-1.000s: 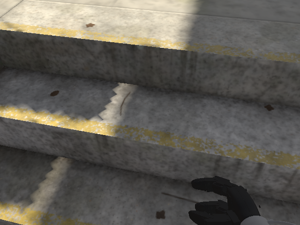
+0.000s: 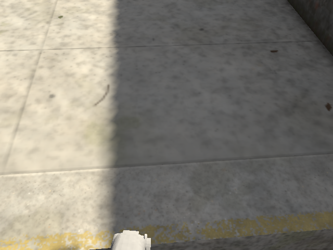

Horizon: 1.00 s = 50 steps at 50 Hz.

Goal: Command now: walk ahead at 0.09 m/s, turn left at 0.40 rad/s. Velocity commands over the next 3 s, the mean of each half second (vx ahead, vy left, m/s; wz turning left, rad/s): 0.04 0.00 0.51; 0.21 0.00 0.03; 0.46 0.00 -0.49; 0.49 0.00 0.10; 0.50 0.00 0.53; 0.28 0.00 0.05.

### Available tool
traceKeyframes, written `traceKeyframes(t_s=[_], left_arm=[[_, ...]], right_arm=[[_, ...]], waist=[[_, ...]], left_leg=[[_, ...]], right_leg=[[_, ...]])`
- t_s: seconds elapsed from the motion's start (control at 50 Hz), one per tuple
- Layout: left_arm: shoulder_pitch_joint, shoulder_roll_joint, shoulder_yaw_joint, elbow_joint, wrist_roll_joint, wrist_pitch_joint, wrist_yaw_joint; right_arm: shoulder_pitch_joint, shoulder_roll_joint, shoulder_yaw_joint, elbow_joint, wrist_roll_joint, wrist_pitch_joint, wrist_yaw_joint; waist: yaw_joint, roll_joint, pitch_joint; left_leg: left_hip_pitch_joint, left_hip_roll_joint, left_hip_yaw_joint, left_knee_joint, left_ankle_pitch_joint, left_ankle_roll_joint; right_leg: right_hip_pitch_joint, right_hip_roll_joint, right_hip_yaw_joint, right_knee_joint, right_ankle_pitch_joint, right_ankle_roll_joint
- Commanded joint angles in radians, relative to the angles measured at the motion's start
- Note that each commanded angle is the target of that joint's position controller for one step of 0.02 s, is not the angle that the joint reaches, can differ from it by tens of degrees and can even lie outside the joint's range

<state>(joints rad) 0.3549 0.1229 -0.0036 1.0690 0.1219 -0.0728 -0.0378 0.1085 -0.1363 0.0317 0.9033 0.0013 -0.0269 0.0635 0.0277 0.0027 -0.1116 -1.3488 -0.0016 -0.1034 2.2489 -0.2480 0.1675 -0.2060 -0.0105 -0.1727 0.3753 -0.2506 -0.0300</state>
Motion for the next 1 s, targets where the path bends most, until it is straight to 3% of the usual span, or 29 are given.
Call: traceKeyframes(t_s=[0.02, 0.06, 0.08, 0.1, 0.12, 0.14, 0.18, 0.2, 0.22, 0.24, 0.26, 0.28, 0.32, 0.36, 0.4, 0.42, 0.5, 0.54, 0.6, 0.66, 0.7, 0.76, 0.84, 0.88, 0.9, 0.92, 0.94, 0.98, 1.0], left_arm=[[0.038, 0.094, 0.009, -0.054, 0.006, -0.020, -0.003], [0.097, 0.101, 0.011, -0.051, 0.002, -0.024, -0.002], [0.034, 0.148, 0.027, -0.064, -0.030, -0.021, -0.025], [0.075, 0.150, 0.028, -0.067, -0.046, -0.022, -0.034], [0.053, 0.174, 0.028, -0.093, -0.048, -0.027, -0.032], [0.022, 0.201, 0.033, -0.119, -0.046, -0.041, -0.027], [-0.023, 0.274, 0.057, -0.159, -0.088, -0.068, -0.011], [0.090, 0.239, 0.058, -0.175, -0.094, -0.077, 0.002], [0.021, 0.264, 0.064, -0.221, -0.094, -0.079, 0.006], [-0.129, 0.193, 0.055, -0.304, -0.093, -0.065, 0.000], [-0.202, 0.188, 0.071, -0.321, -0.122, -0.044, -0.005], [-0.218, 0.193, 0.090, -0.313, -0.130, -0.037, -0.003], [-0.132, 0.120, 0.056, -0.276, -0.104, -0.047, 0.019], [-0.073, 0.130, 0.040, -0.246, -0.093, -0.029, 0.020], [-0.074, 0.167, 0.042, -0.225, -0.104, -0.008, 0.024], [-0.118, 0.218, 0.055, -0.242, -0.102, -0.002, 0.037], [-0.306, 0.233, 0.057, -0.319, -0.084, 0.014, 0.058], [-0.239, 0.236, 0.061, -0.297, -0.075, 0.018, 0.058], [-0.211, 0.263, 0.066, -0.302, -0.072, 0.013, 0.048], [-0.150, 0.261, 0.068, -0.267, -0.053, 0.017, 0.043], [-0.180, 0.245, 0.068, -0.269, -0.047, 0.012, 0.035], [-0.128, 0.215, 0.052, -0.276, -0.039, 0.015, -0.005], [-0.136, 0.182, 0.031, -0.341, -0.092, -0.024, -0.023], [-0.080, 0.182, 0.037, -0.339, -0.099, -0.062, -0.009], [0.012, 0.193, 0.042, -0.313, -0.091, -0.075, -0.004], [0.089, 0.316, 0.082, -0.289, -0.091, -0.078, 0.011], [0.174, 0.299, 0.090, -0.266, -0.074, -0.063, 0.014], [0.314, 0.232, 0.073, -0.164, -0.029, -0.029, -0.008], [0.336, 0.179, 0.049, -0.124, -0.027, -0.009, -0.020]], right_arm=[[-0.175, -0.059, 0.005, -0.145, -0.028, 0.016, -0.018], [-0.225, -0.026, 0.018, -0.174, -0.048, 0.042, -0.020], [-0.311, -0.017, 0.029, -0.201, -0.053, 0.069, 0.000], [-0.372, -0.030, 0.029, -0.220, -0.045, 0.083, 0.005], [-0.314, 0.004, 0.037, -0.200, -0.052, 0.083, 0.022], [-0.256, 0.009, 0.034, -0.198, -0.041, 0.064, 0.033], [-0.177, -0.046, 0.012, -0.179, -0.014, -0.001, 0.035], [-0.149, -0.105, 0.002, -0.190, 0.012, -0.025, 0.015], [-0.022, -0.175, -0.013, -0.188, -0.002, -0.021, -0.001], [0.155, -0.296, -0.050, -0.158, -0.058, -0.016, -0.023], [0.269, -0.407, -0.095, -0.140, -0.084, -0.035, -0.039], [0.263, -0.410, -0.108, -0.121, -0.071, -0.049, -0.052], [0.054, -0.282, -0.092, -0.092, -0.019, -0.046, -0.046], [-0.123, -0.168, -0.062, -0.106, -0.024, -0.043, -0.037], [-0.194, -0.119, -0.045, -0.133, -0.029, -0.049, -0.042], [-0.165, -0.146, -0.050, -0.122, -0.051, -0.054, -0.037], [-0.046, -0.217, -0.078, -0.136, -0.035, -0.072, -0.038], [-0.105, -0.210, -0.074, -0.195, -0.032, -0.083, -0.025], [-0.139, -0.186, -0.058, -0.274, -0.016, -0.097, -0.030], [0.073, -0.154, -0.040, -0.210, 0.005, -0.094, -0.014], [0.166, -0.217, -0.063, -0.163, 0.007, -0.096, -0.009], [-0.055, -0.238, -0.069, -0.214, -0.012, -0.096, -0.014], [-0.030, -0.233, -0.071, -0.179, -0.026, -0.074, -0.028], [0.023, -0.216, -0.066, -0.128, -0.029, -0.055, -0.030], [0.023, -0.169, -0.054, -0.108, -0.042, -0.050, -0.029], [-0.019, -0.132, -0.046, -0.159, -0.056, -0.061, -0.016], [-0.146, -0.165, -0.049, -0.180, -0.064, -0.067, -0.014], [-0.136, -0.131, -0.038, -0.137, -0.046, -0.073, -0.029], [-0.110, -0.118, -0.032, -0.131, -0.055, -0.077, -0.026]], waist=[[0.006, -0.011, 0.017], [0.028, -0.092, 0.027], [-0.002, -0.072, 0.075], [0.038, -0.093, 0.085], [0.030, -0.168, 0.071], [0.006, -0.187, 0.068], [-0.042, -0.104, -0.015], [-0.012, 0.001, -0.184], [-0.079, 0.073, -0.294], [-0.159, 0.239, -0.330], [-0.216, 0.258, -0.365], [-0.213, 0.264, -0.288], [-0.054, 0.126, -0.086], [0.043, 0.019, -0.060], [0.054, -0.015, -0.076], [0.047, -0.063, -0.100], [-0.014, 0.034, -0.092], [0.017, 0.121, -0.068], [0.005, 0.058, -0.038], [-0.054, 0.054, 0.018], [-0.088, 0.102, 0.038], [-0.026, 0.123, 0.015], [-0.046, 0.112, 0.008], [-0.035, 0.073, 0.005], [-0.011, 0.021, -0.006], [0.004, -0.237, -0.037], [0.110, -0.246, 0.030], [0.117, -0.124, 0.070], [0.093, -0.113, 0.081]], left_leg=[[-0.071, 0.110, 0.043, -0.290, 0.090, -0.039], [-0.106, 0.142, 0.081, -0.369, 0.074, -0.062], [-0.017, 0.158, 0.138, -0.682, -0.273, -0.064], [0.078, 0.129, 0.192, -0.735, -0.420, -0.059], [0.242, 0.114, 0.255, -0.729, -0.366, -0.067], [0.327, 0.075, 0.231, -0.735, -0.328, -0.066], [0.486, 0.003, 0.211, -1.029, -0.099, 0.002], [0.767, 0.021, 0.043, -0.991, 0.323, 0.078], [1.021, 0.068, -0.190, -1.194, 0.316, 0.121], [1.204, 0.181, -0.532, -1.542, 0.083, 0.150], [1.224, 0.270, -0.817, -1.747, -0.125, 0.107], [1.117, 0.243, -0.828, -1.795, -0.222, 0.048], [0.841, 0.139, -0.604, -1.710, -0.466, -0.019], [0.702, 0.094, -0.507, -1.740, -0.376, 0.007], [0.713, 0.074, -0.393, -1.763, -0.145, 0.007], [0.743, 0.080, -0.354, -1.752, -0.023, 0.013], [0.875, 0.078, -0.258, -1.852, -0.090, 0.037], [0.784, 0.062, -0.222, -1.866, 0.003, 0.043], [0.815, 0.082, -0.227, -1.846, 0.025, 0.085], [1.103, 0.154, -0.370, -1.863, -0.267, 0.112], [1.199, 0.196, -0.422, -1.895, -0.380, 0.119], [0.919, 0.137, -0.207, -1.944, -0.285, 0.111], [1.060, 0.249, -0.282, -1.877, -0.248, 0.173], [1.016, 0.214, -0.211, -1.806, -0.174, 0.163], [0.942, 0.159, -0.133, -1.659, -0.111, 0.114], [0.666, -0.022, 0.060, -1.391, -0.087, -0.041], [0.292, -0.082, 0.047, -1.116, -0.204, -0.089], [0.000, -0.096, -0.011, -0.364, -0.103, -0.060], [-0.096, -0.093, -0.009, -0.163, -0.047, -0.012]], right_leg=[[0.116, -0.256, 0.057, -0.173, 0.334, -0.185], [0.175, -0.296, 0.092, -0.187, 0.392, -0.202], [0.123, -0.334, 0.064, -0.259, 0.322, -0.200], [0.045, -0.340, 0.067, -0.272, 0.240, -0.207], [-0.005, -0.353, 0.026, -0.293, 0.248, -0.219], [0.028, -0.371, 0.033, -0.278, 0.329, -0.202], [0.183, -0.319, -0.044, -0.082, 0.996, -0.152], [0.043, -0.201, -0.080, 0.071, 1.072, -0.066], [-0.143, -0.108, -0.036, 0.217, 0.746, -0.010], [-0.402, 0.005, 0.063, 0.455, 0.033, 0.020], [-0.555, 0.030, 0.286, 0.854, -0.073, 0.034], [-0.628, 0.072, 0.452, 1.121, 0.024, 0.020], [-0.676, 0.045, 0.467, 1.280, 0.169, -0.004], [-0.667, 0.027, 0.441, 1.371, 0.178, -0.026], [-0.688, 0.018, 0.433, 1.342, 0.194, -0.005], [-0.716, 0.018, 0.418, 1.283, 0.189, 0.046], [-0.753, -0.006, 0.316, 1.154, -0.035, 0.111], [-0.603, 0.009, 0.261, 1.318, 0.026, 0.110], [-0.613, 0.008, 0.272, 1.383, 0.049, 0.150], [-0.816, -0.048, 0.313, 1.127, -0.041, 0.188], [-0.842, -0.050, 0.263, 0.933, -0.092, 0.175], [-0.369, -0.005, 0.101, 0.651, -0.138, 0.116], [-0.240, -0.024, 0.128, 0.243, -0.061, 0.010], [-0.060, 0.005, 0.127, 0.108, -0.023, -0.060], [0.043, -0.029, 0.222, 0.063, 0.027, -0.124], [0.234, -0.221, 0.650, -0.047, -0.021, -0.368], [0.413, -0.307, 0.930, -0.151, -0.171, -0.462], [0.427, -0.250, 0.797, -0.036, -0.085, -0.338], [0.392, -0.226, 0.717, 0.000, -0.001, -0.302]])
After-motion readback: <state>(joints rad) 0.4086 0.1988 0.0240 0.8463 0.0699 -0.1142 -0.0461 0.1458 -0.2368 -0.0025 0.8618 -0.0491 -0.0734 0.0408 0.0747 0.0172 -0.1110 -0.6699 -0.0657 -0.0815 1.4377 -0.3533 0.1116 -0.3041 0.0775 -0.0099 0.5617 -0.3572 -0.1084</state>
